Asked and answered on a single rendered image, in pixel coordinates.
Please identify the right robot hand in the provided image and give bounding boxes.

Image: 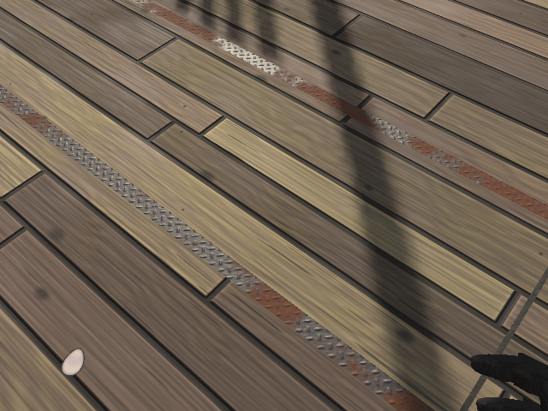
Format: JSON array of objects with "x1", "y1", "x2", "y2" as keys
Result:
[{"x1": 471, "y1": 353, "x2": 548, "y2": 411}]

